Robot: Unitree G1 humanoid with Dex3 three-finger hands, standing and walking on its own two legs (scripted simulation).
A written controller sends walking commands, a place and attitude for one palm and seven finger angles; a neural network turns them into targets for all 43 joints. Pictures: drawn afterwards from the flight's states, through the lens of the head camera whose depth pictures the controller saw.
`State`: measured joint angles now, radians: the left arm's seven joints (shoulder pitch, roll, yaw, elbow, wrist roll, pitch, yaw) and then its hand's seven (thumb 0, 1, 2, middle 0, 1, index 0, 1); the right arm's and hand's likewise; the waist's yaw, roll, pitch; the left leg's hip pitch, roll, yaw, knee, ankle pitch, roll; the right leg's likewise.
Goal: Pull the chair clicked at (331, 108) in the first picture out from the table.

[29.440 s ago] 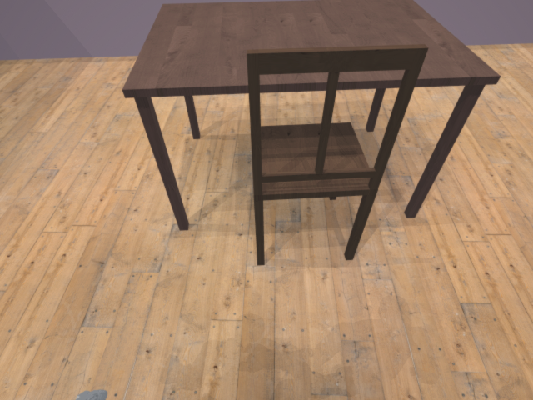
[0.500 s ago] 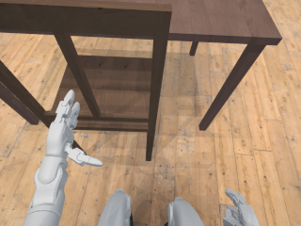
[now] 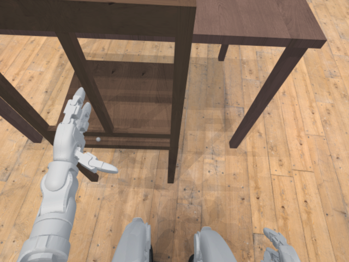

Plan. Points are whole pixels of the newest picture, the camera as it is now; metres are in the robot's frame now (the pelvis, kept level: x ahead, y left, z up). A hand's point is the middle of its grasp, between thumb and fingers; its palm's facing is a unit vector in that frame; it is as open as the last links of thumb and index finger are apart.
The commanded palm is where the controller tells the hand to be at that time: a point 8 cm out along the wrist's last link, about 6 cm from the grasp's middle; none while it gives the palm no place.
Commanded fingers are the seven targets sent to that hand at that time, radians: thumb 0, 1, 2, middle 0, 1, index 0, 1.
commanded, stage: push the fingers through the gap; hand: left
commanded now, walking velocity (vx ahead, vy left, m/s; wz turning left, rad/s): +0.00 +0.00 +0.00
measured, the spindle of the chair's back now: (93, 94) +0.48 +0.20 +0.06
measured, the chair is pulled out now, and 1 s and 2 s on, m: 0.00 0.00 0.00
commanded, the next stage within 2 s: hook a spindle and tug to test in 1.12 s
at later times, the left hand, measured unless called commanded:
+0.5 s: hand (102, 121) +0.42 +0.18 +0.03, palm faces -0.01 -1.00 -0.04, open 16.9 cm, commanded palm +0.40 +0.22 +0.03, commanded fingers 0.00 -0.50 0.30 -0.06 -0.08 -0.06 -0.08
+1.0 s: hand (102, 114) +0.44 +0.18 +0.03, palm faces +0.00 -1.00 -0.02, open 16.9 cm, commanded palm +0.42 +0.22 +0.03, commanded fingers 0.00 -0.50 0.30 -0.06 -0.08 -0.06 -0.08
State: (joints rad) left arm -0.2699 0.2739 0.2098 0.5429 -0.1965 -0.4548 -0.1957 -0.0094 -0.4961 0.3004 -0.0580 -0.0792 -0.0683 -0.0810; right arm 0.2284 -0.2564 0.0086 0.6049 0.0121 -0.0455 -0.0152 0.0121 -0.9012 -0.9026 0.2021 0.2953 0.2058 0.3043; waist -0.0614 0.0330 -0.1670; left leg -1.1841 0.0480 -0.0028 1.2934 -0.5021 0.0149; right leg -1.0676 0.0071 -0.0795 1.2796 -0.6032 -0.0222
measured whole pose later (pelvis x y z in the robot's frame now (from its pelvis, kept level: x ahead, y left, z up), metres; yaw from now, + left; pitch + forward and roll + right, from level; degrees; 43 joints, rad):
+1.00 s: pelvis +0.00 +0.01 +0.00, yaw -1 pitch +24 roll -4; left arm -0.56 0.32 0.29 0.85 -0.14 -0.49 -0.18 -0.01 -0.50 0.30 -0.06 -0.08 -0.06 -0.08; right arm 0.29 -0.25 0.01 0.62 -0.01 0.03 0.02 0.01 -0.90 -0.90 0.20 0.30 0.21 0.30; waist -0.11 0.04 -0.16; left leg -1.23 0.05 0.01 1.30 -0.50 0.03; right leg -1.11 0.01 -0.06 1.27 -0.58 0.00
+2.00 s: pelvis +0.01 +0.01 +0.00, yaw -1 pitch +25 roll -3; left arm -0.58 0.31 0.27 0.86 -0.13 -0.50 -0.15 0.00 0.37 0.67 -0.49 -1.41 -0.45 -1.41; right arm 0.27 -0.25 0.00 0.64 -0.01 0.04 0.02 0.01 -0.90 -0.90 0.20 0.30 0.21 0.30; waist -0.10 0.03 -0.16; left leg -1.23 0.05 0.00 1.29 -0.51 0.02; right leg -1.11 0.01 -0.07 1.27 -0.60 -0.01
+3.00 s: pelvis +0.02 +0.01 +0.06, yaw -1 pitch +15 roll -2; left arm -0.40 0.23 0.16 0.77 -0.10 -0.23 0.07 0.02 0.71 0.79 -0.38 -1.27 -0.46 -1.45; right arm 0.27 -0.22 0.02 0.58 0.06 0.13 -0.07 0.01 -0.90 -0.90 0.20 0.29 0.20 0.30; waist -0.07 0.03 -0.05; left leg -0.83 0.04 0.04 0.96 -0.40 0.02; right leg -0.73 0.01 -0.03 0.93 -0.47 0.01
